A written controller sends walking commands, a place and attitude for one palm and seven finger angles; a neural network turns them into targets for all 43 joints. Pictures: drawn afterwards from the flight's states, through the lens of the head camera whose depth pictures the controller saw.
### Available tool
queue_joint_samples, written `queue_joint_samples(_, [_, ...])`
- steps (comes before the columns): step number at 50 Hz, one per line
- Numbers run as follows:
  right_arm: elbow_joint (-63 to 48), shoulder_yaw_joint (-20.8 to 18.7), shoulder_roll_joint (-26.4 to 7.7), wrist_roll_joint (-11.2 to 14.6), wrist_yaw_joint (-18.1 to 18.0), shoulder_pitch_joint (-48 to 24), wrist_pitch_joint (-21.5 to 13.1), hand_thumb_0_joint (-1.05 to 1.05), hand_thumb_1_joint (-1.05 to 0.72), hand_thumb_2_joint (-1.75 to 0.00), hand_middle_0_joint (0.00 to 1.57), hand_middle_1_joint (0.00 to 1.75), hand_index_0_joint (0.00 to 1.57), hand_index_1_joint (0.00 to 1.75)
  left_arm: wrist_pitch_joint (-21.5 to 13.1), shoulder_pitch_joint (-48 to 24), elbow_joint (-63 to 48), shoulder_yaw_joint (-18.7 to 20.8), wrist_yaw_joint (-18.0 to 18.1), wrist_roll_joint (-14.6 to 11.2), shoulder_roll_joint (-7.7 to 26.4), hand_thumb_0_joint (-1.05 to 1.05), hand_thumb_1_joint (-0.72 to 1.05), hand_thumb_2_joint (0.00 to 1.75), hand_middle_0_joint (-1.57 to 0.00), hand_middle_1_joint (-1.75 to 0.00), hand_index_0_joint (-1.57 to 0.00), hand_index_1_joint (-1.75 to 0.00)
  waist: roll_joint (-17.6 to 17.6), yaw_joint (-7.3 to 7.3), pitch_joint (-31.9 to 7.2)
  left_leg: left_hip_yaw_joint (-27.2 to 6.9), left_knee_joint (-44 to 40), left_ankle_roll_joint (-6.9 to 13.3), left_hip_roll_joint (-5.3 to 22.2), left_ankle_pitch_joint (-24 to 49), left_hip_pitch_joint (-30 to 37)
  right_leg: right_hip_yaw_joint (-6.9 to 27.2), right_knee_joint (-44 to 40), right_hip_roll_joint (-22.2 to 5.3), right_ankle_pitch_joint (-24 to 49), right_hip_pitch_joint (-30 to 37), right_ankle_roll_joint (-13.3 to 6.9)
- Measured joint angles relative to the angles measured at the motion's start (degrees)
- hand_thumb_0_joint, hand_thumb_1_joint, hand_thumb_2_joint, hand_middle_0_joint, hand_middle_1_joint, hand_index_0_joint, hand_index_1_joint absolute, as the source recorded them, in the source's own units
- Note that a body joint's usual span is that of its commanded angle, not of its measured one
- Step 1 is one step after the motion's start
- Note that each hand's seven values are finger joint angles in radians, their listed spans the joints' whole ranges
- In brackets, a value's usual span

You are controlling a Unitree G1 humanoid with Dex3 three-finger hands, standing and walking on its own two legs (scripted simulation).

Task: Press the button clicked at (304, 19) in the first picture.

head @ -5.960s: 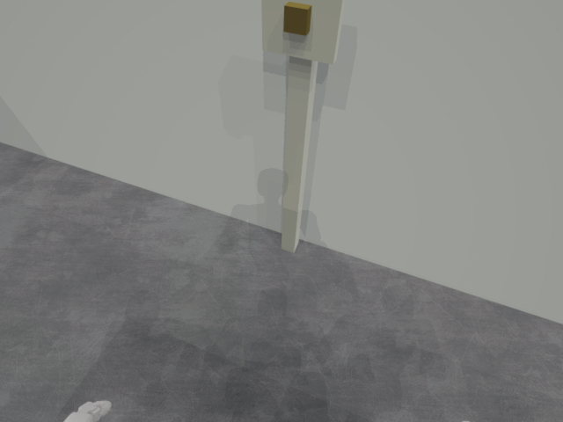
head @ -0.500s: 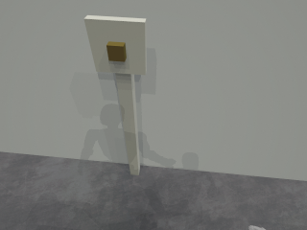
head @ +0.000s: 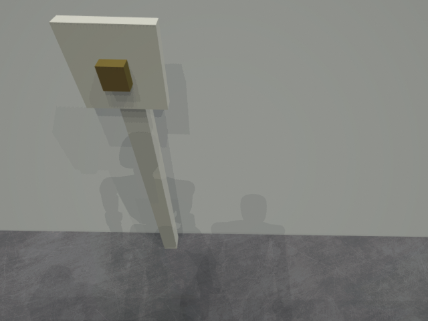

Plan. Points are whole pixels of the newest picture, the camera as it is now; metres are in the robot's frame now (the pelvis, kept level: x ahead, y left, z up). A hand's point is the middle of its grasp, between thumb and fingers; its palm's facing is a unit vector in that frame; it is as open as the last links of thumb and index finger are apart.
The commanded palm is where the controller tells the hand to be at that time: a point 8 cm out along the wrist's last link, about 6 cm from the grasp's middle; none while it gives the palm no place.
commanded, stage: come to a stop and stand still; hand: left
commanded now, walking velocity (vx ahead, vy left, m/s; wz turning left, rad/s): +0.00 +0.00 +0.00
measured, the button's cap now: (115, 74) +0.50 +0.22 +0.20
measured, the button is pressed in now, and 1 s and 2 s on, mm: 0 0 0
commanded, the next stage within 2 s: look again from close up in 1.30 s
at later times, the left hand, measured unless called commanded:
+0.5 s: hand out of the picture +0.07 +0.18 -0.16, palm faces +0.07 -0.96 -0.26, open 7.4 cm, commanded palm none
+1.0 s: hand out of the picture +0.00 +0.18 -0.16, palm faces +0.11 -0.98 -0.18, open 7.4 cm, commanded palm none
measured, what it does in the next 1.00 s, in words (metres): steps on the spot: right foot, then left foot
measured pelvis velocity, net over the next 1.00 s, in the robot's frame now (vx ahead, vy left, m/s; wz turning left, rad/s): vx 0.01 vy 0.00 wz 0.04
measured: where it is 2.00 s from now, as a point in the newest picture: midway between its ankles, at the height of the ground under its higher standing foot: outside the picture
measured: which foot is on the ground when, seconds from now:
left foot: down 0.00-0.54, up 0.56-0.80, down 0.82-1.00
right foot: down 0.00-0.28, up 0.30-0.50, down 0.52-1.00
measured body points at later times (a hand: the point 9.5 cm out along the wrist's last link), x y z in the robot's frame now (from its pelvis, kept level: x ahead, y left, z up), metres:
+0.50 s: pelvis +0.03 -0.01 +0.00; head +0.06 -0.02 +0.45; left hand +0.07 +0.23 -0.14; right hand +0.14 -0.24 -0.15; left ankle +0.09 +0.11 -0.72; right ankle +0.02 -0.12 -0.72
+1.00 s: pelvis +0.01 +0.00 +0.02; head +0.01 +0.01 +0.47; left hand +0.00 +0.23 -0.14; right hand +0.02 -0.22 -0.14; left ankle +0.01 +0.11 -0.72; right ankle +0.03 -0.12 -0.72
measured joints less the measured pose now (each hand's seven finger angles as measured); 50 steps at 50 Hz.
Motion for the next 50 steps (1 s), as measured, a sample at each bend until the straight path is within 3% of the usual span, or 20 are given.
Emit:
queue_joint_samples(2, [0.91,-0.33,-0.13,-0.06,0.17,0.65,1.09,0.01,-0.90,-0.90,0.20,0.30,0.20,0.30,-1.22,-0.48,-0.75,0.49,0.50,-0.01,-0.30,0.01,0.90,0.90,-0.20,-0.30,-0.20,-0.30,1.37,0.15,-0.69,-0.98,7.38,0.40,0.49,-4.53,-2.81,-1.83,-0.18,0.42,-0.06,1.08,0.17])
queue_joint_samples(5, [1.36,-0.71,-0.55,-0.30,0.24,-0.92,2.20,0.01,-0.90,-0.90,0.20,0.30,0.20,0.30,-2.23,-0.60,-1.57,0.69,1.57,0.18,-0.91,0.00,0.90,0.90,-0.20,-0.30,-0.20,-0.30,1.90,0.93,-1.11,-0.31,16.24,0.04,0.81,-4.88,-7.16,-3.01,-4.01,0.51,-0.70,4.26,0.47])
queue_joint_samples(8, [-0.07,-0.65,-0.94,0.01,-0.05,-4.44,1.73,0.01,-0.91,-0.90,0.20,0.30,0.19,0.30,-1.91,-0.96,-1.38,0.24,2.07,0.48,-1.55,0.00,0.90,0.90,-0.20,-0.30,-0.20,-0.30,1.33,1.41,-0.16,1.33,10.06,-0.53,0.62,-2.84,-7.31,-2.69,-7.08,-0.07,0.24,6.78,1.01])
queue_joint_samples(11, [-1.40,-0.69,-2.58,-0.08,-0.95,-7.59,1.34,0.02,-0.94,-0.90,0.20,0.30,0.20,0.30,-0.82,-1.08,-1.19,-0.25,2.20,0.05,-2.15,0.00,0.90,0.90,-0.20,-0.30,-0.20,-0.30,1.46,1.80,0.77,1.94,-1.76,-0.43,0.43,10.43,-4.51,-2.26,-5.99,-0.12,-1.13,7.69,1.89])
queue_joint_samples(15, [-3.86,-1.16,-2.98,0.31,-1.17,-11.25,0.53,0.02,-0.94,-0.90,0.20,0.30,0.20,0.30,1.36,-2.47,-1.68,0.02,2.73,-0.19,-1.24,0.00,0.90,0.90,-0.20,-0.30,-0.20,-0.30,-1.08,2.32,1.73,4.08,-2.97,1.59,-0.56,6.04,-2.49,0.07,0.85,-1.60,-3.49,4.90,2.92])
queue_joint_samples(18, [-5.74,-1.21,-2.80,0.17,-1.56,-13.92,0.36,0.02,-0.93,-0.90,0.20,0.30,0.20,0.30,2.39,-5.06,-2.64,0.47,2.64,-0.40,-0.15,0.00,0.90,0.90,-0.20,-0.30,-0.20,-0.30,-1.23,2.11,2.67,4.78,-4.86,1.67,-0.55,6.97,-1.98,2.24,8.93,-0.96,-8.03,0.19,2.82])
queue_joint_samples(21, [-7.00,-1.42,-2.75,-0.23,-1.55,-15.67,0.89,0.01,-0.92,-0.90,0.20,0.30,0.20,0.30,2.93,-7.57,-4.42,1.30,2.30,-0.19,0.98,0.00,0.90,0.90,-0.20,-0.30,-0.20,-0.30,-0.06,1.84,3.03,4.55,-6.03,1.44,0.15,8.52,-2.26,2.76,11.66,-0.20,-7.66,-3.43,2.56])
queue_joint_samples(26, [-7.84,-1.75,-2.69,-0.35,-0.72,-15.41,2.43,0.01,-0.91,-0.90,0.20,0.30,0.20,0.30,2.04,-8.96,-7.71,2.12,1.96,0.38,2.83,0.00,0.91,0.90,-0.20,-0.30,-0.20,-0.30,1.07,2.02,1.39,3.68,-3.34,-0.28,0.86,8.35,-4.61,2.64,0.76,-0.56,2.03,-2.62,1.76])
queue_joint_samples(29, [-7.40,-2.17,-3.09,-0.30,0.16,-13.53,4.16,0.00,-0.91,-0.90,0.20,0.30,0.20,0.30,1.90,-8.80,-7.59,1.43,1.85,0.59,2.47,0.00,0.91,0.90,-0.19,-0.30,-0.20,-0.30,2.80,1.69,-0.28,-0.18,2.92,-0.81,0.32,-0.08,-6.52,0.88,0.14,0.30,2.29,-1.97,0.36])
queue_joint_samples(33, [-6.12,-1.99,-3.54,-0.45,0.81,-10.88,4.05,0.00,-0.91,-0.90,0.20,0.30,0.20,0.30,1.18,-7.55,-7.05,0.87,1.40,0.50,1.82,0.00,0.90,0.90,-0.20,-0.30,-0.20,-0.30,2.77,1.82,-1.73,-2.06,8.18,-1.19,-0.56,-1.45,-5.54,0.83,-5.22,0.81,5.16,0.29,-0.11])
queue_joint_samples(38, [-5.22,-1.60,-4.00,-0.18,0.42,-7.72,3.44,0.00,-0.91,-0.90,0.20,0.30,0.19,0.30,0.65,-6.88,-6.15,0.87,1.23,0.36,1.41,0.00,0.90,0.90,-0.20,-0.30,-0.20,-0.30,1.39,2.01,-1.63,-1.09,0.82,-1.98,-1.23,-1.74,-0.11,0.70,-7.90,-0.02,6.88,1.28,0.28])
queue_joint_samples(41, [-4.70,-1.24,-4.27,-0.07,0.02,-6.34,2.79,0.00,-0.91,-0.90,0.20,0.30,0.19,0.30,1.04,-6.78,-5.14,1.09,1.30,-0.09,1.49,0.00,0.91,0.90,-0.20,-0.30,-0.20,-0.30,1.64,1.80,-1.27,-1.35,-8.63,-1.44,-0.56,5.20,4.07,-0.13,-6.47,0.15,6.36,0.40,1.03])
queue_joint_samples(50, [-1.37,0.51,-1.41,-0.11,-0.41,-4.85,1.80,0.01,-0.91,-0.90,0.20,0.30,0.19,0.30,1.79,-5.88,-0.46,0.53,1.40,-0.26,1.69,0.00,0.91,0.90,-0.20,-0.30,-0.20,-0.30,-0.32,2.11,-1.13,-0.54,-11.49,0.35,-1.91,6.68,5.42,0.55,-10.07,-0.99,9.00,1.97,2.62])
